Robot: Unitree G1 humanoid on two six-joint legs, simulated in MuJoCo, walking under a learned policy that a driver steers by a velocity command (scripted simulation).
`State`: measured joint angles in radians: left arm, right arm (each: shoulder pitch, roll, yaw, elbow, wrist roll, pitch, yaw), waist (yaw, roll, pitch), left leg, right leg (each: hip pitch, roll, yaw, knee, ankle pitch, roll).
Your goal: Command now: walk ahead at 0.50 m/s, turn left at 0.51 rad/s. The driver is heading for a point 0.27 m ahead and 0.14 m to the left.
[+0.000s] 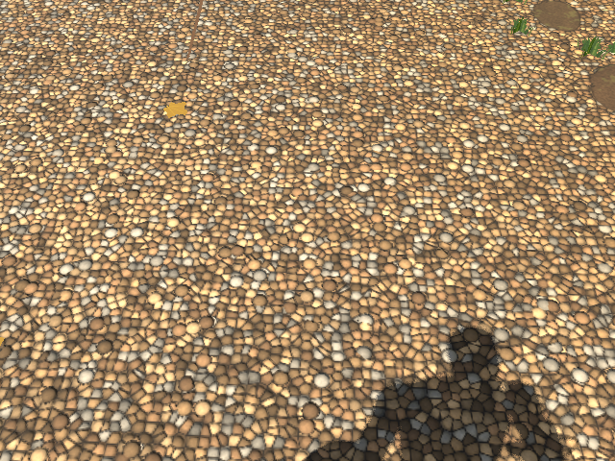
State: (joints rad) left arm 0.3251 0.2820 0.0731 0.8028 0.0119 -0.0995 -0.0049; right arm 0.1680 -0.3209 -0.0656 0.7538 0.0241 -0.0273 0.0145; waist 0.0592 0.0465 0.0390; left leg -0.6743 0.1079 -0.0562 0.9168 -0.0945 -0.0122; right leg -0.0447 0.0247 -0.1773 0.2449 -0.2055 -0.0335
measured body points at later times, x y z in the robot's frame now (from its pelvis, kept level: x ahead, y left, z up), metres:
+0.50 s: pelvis +0.21 +0.06 +0.00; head +0.25 +0.08 +0.44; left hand +0.30 +0.36 -0.12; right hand +0.39 -0.18 -0.11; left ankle +0.24 +0.14 -0.75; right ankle +0.30 -0.10 -0.70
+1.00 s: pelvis +0.29 +0.04 -0.01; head +0.30 +0.04 +0.44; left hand +0.35 +0.31 -0.14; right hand +0.43 -0.21 -0.14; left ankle +0.24 +0.14 -0.75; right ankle +0.32 -0.09 -0.75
